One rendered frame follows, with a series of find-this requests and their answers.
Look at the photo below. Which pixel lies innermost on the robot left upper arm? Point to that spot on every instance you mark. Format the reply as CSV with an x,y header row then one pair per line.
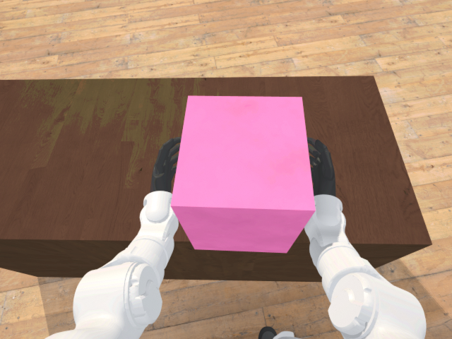
x,y
116,302

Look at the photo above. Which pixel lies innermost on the carton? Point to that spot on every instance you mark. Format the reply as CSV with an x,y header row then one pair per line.
x,y
243,179

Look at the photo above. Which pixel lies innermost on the pedestal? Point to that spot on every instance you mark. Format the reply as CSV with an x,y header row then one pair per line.
x,y
77,158

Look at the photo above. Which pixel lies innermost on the robot left hand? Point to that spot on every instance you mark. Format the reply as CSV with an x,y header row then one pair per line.
x,y
164,170

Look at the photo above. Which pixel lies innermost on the left robot forearm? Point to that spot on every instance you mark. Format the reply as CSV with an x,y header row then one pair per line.
x,y
154,242

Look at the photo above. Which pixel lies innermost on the robot right upper arm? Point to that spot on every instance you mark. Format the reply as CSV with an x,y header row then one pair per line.
x,y
364,307

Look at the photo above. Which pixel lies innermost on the right robot forearm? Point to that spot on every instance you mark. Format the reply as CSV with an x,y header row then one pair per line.
x,y
330,250

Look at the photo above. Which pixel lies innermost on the robot right hand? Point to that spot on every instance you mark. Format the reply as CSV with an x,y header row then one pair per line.
x,y
322,172

